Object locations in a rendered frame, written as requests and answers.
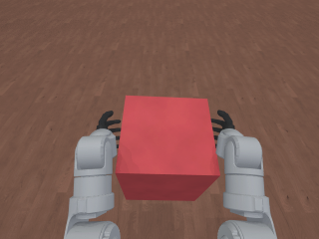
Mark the carton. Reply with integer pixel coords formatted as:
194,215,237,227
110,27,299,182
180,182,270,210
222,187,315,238
115,96,220,201

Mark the robot left hand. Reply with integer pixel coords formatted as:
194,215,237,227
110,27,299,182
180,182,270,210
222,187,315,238
96,111,122,148

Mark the right robot forearm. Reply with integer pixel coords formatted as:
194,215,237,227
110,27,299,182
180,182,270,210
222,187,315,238
215,128,277,239

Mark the robot left upper arm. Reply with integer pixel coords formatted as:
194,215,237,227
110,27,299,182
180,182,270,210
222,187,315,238
65,221,121,239

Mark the robot right upper arm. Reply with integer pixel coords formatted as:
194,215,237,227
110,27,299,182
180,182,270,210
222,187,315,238
217,220,276,239

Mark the left robot forearm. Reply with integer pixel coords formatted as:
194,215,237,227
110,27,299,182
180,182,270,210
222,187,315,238
64,128,118,239

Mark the robot right hand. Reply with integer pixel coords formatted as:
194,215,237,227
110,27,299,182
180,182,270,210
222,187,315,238
210,110,235,148

